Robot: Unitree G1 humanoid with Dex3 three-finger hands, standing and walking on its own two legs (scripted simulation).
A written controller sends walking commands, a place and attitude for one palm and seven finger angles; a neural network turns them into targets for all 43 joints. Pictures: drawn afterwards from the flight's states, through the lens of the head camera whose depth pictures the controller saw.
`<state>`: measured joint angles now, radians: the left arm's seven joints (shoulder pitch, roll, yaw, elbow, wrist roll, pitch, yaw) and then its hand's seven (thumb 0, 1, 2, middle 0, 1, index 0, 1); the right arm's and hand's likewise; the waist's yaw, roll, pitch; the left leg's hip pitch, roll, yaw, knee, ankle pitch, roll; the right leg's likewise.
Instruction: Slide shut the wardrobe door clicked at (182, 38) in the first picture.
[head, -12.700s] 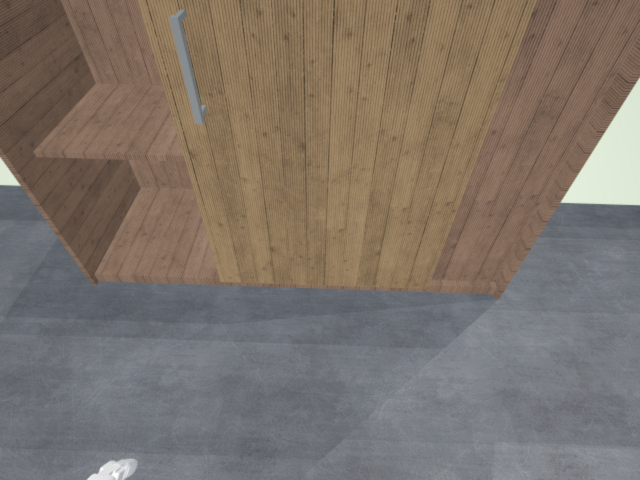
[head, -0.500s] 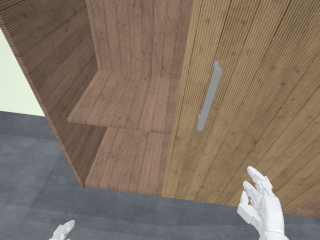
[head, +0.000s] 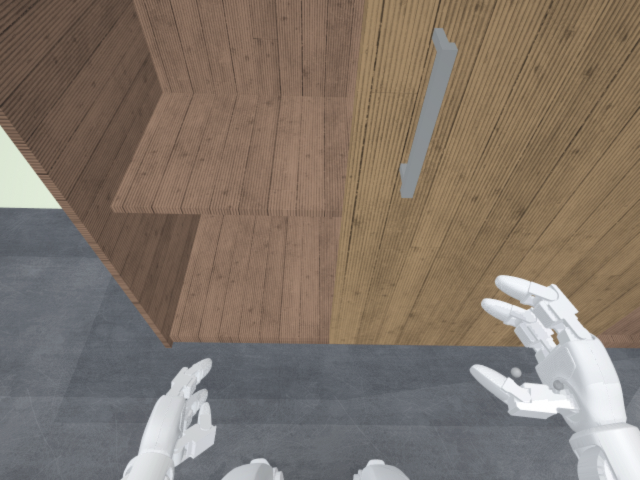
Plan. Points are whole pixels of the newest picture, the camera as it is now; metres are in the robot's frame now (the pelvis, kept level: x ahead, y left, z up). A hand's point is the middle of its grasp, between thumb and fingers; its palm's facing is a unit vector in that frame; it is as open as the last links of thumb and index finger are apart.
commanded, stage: raise the hand with hooked fingers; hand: right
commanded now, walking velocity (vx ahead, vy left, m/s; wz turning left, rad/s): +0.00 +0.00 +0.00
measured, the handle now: (421, 123) +0.53 -0.12 +0.16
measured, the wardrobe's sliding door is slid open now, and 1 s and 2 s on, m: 0.49 0.49 0.49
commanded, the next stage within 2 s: move the hooked fingers beside the handle in 1.36 s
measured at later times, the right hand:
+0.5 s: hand (616, 316) +0.27 -0.27 +0.14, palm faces +0.05 +1.00 -0.06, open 13.4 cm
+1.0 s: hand out of the picture +0.31 -0.32 +0.19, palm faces +0.03 +1.00 -0.06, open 14.0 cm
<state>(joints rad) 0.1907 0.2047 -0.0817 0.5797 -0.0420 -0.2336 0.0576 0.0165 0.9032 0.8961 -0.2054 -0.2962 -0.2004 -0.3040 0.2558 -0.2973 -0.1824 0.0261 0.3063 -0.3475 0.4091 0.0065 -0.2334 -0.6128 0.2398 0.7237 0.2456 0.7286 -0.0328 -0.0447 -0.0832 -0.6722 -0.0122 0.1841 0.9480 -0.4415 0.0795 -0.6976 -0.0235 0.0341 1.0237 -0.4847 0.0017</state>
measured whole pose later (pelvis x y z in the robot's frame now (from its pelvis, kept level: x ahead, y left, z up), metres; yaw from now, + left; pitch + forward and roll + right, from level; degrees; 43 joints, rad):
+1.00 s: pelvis +0.02 -0.05 +0.05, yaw +1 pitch +1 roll +2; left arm 0.26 0.27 -0.08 0.64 -0.06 -0.28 0.09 0.02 0.90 0.90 -0.21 -0.30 -0.20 -0.30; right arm -0.08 -0.46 -0.44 0.26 0.34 -0.02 0.46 -0.01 0.50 -0.30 0.30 1.20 0.30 1.20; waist -0.04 -0.04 -0.04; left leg -0.27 0.02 0.11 0.51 -0.26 0.00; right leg -0.28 0.03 -0.03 0.58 -0.32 -0.07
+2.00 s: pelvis +0.02 -0.01 +0.05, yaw +3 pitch +3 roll +1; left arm 0.28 0.29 -0.05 0.66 -0.06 -0.25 0.09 0.02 0.90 0.90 -0.20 -0.30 -0.20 -0.30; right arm -0.26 -0.43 -0.43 0.52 0.29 -0.09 0.40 -0.01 0.50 -0.30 0.30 1.20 0.30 1.20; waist 0.01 -0.04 -0.04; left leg -0.34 -0.03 0.10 0.56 -0.27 0.05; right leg -0.33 -0.01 -0.04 0.59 -0.32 -0.02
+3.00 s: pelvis +0.02 -0.03 +0.05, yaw +4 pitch +8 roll +1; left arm 0.35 0.27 -0.03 0.71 -0.03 -0.12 0.03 0.01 0.91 0.90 -0.20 -0.30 -0.20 -0.30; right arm -0.72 -0.30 -0.28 0.95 0.13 -0.25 0.10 -0.01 0.50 -0.30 0.30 1.20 0.30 1.20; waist 0.08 -0.03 -0.05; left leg -0.46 0.00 0.07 0.59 -0.27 0.02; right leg -0.43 0.01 -0.07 0.62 -0.33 -0.05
